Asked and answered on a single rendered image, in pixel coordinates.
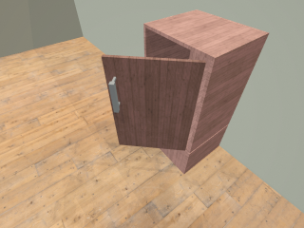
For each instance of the cupboard door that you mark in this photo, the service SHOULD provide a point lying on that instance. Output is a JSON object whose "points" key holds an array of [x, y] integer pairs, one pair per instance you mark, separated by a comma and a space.
{"points": [[158, 98]]}

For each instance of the handle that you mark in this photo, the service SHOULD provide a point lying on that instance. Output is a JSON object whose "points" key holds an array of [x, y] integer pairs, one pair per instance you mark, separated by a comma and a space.
{"points": [[114, 95]]}

